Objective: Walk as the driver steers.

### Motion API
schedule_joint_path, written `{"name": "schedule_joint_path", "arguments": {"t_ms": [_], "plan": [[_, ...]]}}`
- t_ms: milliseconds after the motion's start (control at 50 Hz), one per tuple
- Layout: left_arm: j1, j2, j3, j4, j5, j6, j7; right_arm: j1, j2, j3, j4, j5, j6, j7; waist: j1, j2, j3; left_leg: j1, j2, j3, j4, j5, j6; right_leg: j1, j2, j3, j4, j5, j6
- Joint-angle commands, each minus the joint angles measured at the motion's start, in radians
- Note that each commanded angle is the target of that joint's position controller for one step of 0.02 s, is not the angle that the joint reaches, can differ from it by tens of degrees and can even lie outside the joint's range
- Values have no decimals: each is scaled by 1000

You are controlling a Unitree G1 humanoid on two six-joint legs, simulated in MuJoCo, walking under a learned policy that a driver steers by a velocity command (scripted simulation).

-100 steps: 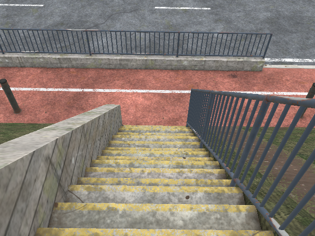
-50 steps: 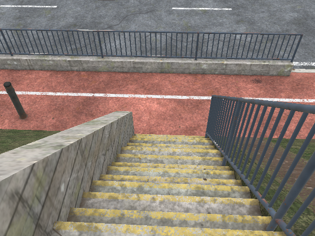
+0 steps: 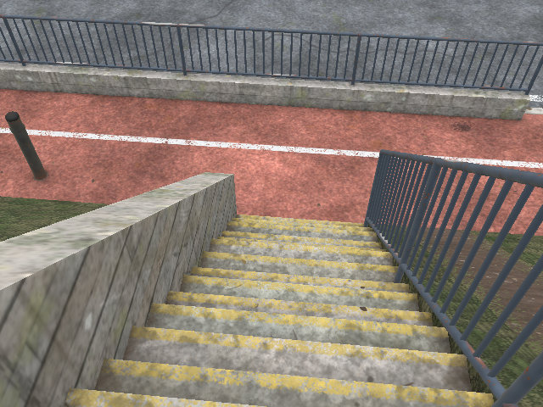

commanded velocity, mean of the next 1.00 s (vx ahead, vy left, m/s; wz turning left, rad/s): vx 0.08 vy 0.00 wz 0.00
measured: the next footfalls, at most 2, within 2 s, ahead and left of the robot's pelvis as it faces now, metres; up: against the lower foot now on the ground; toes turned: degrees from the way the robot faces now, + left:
left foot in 1.22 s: +0.25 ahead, +0.20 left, -0.19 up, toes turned +3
right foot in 1.74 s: +0.53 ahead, +0.04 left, -0.42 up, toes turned -2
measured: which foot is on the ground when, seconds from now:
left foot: down 0.00-0.76, up 0.78-1.00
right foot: down 0.00-1.00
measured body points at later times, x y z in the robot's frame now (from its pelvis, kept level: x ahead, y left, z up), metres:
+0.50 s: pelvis +0.00 -0.01 +0.00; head +0.02 -0.01 +0.45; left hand +0.00 +0.23 -0.15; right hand +0.00 -0.24 -0.16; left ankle +0.00 +0.12 -0.73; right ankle -0.04 -0.08 -0.73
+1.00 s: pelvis +0.06 +0.02 -0.03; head +0.06 +0.03 +0.42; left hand -0.17 +0.17 -0.15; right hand +0.13 -0.21 -0.17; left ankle +0.18 +0.18 -0.71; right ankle -0.04 -0.08 -0.73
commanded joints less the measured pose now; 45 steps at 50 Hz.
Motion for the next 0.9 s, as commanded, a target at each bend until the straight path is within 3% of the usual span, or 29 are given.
{"name": "schedule_joint_path", "arguments": {"t_ms": [20,280,300,380,420,440,480,500,520,540,560,580,600,620,640,660,680,700,740,760,780,800,820,860,900], "plan": [[36,109,26,-23,1,-12,0,62,-109,-20,7,-1,-3,-7,-10,17,-1,15,16,3,-88,145,20,2,-45,53,-95,216,10],[133,57,25,15,0,-12,-5,125,-71,-12,74,-3,-2,-24,-9,-1,26,-6,7,12,-106,138,14,48,-51,58,-90,286,7],[107,35,18,8,-5,-10,-6,122,-57,-6,73,-6,0,-23,-20,-16,17,3,14,11,-104,186,13,46,-46,60,-80,315,12],[169,60,27,36,6,-12,-4,147,-65,-11,87,-3,-1,-24,-8,10,28,-17,-1,18,-96,136,14,47,-54,62,-87,297,3],[168,43,25,42,5,-15,-5,154,-54,-11,93,-6,-2,-27,-14,-5,41,-22,3,16,-98,115,12,32,-53,64,-88,280,3],[134,16,17,32,-1,-15,-5,148,-40,-6,89,-10,0,-27,-25,-20,30,-10,10,14,-95,161,12,26,-47,67,-79,308,7],[176,41,25,47,2,-16,-4,169,-42,-9,103,-3,0,-28,-12,8,34,-22,1,20,-90,125,12,37,-56,67,-85,298,4],[145,20,19,41,-1,-16,-6,163,-31,-4,100,-6,1,-27,-26,-11,34,-15,11,16,-90,158,11,22,-48,72,-75,312,6],[182,41,27,52,3,-17,-5,177,-39,-8,110,-3,0,-29,-12,5,40,-27,1,21,-85,115,10,31,-55,68,-85,295,3],[150,14,19,45,0,-17,-6,172,-29,-4,107,-9,0,-28,-28,-14,36,-16,12,17,-87,153,9,17,-48,73,-74,311,5],[184,32,26,57,3,-18,-5,184,-35,-8,117,-4,-1,-29,-12,2,43,-32,3,21,-82,110,9,28,-55,70,-84,293,2],[152,6,18,49,-2,-18,-6,178,-22,-3,112,-9,0,-29,-29,-15,37,-18,14,17,-84,150,9,14,-49,75,-72,310,5],[188,28,26,61,2,-19,-5,191,-29,-7,122,-4,-1,-30,-13,3,44,-34,4,22,-79,107,8,24,-55,72,-83,291,2],[156,4,18,54,-3,-20,-6,186,-17,-2,118,-9,0,-30,-30,-14,38,-19,15,18,-81,147,8,10,-49,77,-71,309,4],[193,25,26,66,1,-21,-5,199,-25,-6,128,-4,-2,-31,-13,4,46,-36,6,22,-75,103,7,20,-55,73,-81,290,1],[161,0,18,58,-3,-21,-6,194,-12,-1,124,-9,0,-31,-30,-13,39,-21,17,18,-78,144,7,6,-49,79,-69,307,3],[198,21,25,70,1,-22,-5,207,-20,-5,134,-5,-2,-31,-13,4,47,-38,7,23,-72,100,7,17,-55,75,-80,287,0],[185,15,25,66,-1,-21,-2,212,-23,-6,130,-12,0,-35,-26,-20,39,-27,14,22,-72,57,13,4,-53,88,-83,206,-13],[245,96,66,68,31,-20,24,222,-85,-38,111,-40,-3,-63,4,-48,85,-101,-3,26,-8,-255,55,-28,-106,170,-145,-227,-124],[318,100,77,86,47,-23,42,210,-69,-43,97,-51,-10,-79,33,-67,125,-198,12,2,58,-339,76,-16,-174,267,-181,-410,-197],[434,78,76,123,55,-29,64,171,-33,-43,67,-62,-20,-97,75,-113,137,-319,8,12,182,-310,75,66,-276,396,-224,-477,-275],[511,34,61,149,64,-37,88,91,26,-32,20,-75,-28,-108,120,-158,169,-489,24,-13,295,-231,73,154,-376,535,-266,-461,-324],[575,-24,35,173,70,-49,99,11,48,-26,-28,-76,-32,-125,150,-97,172,-652,53,-102,397,-183,76,239,-422,616,-259,-363,-333],[583,-66,10,197,62,-70,104,13,50,-26,-54,-67,-41,-130,125,-23,133,-740,44,-117,480,-88,96,296,-385,491,-156,-172,-286],[509,-130,-22,182,58,-71,100,67,37,-28,-46,-92,-36,-115,68,-35,127,-563,43,-53,498,12,121,62,-281,323,-94,-148,-230]]}}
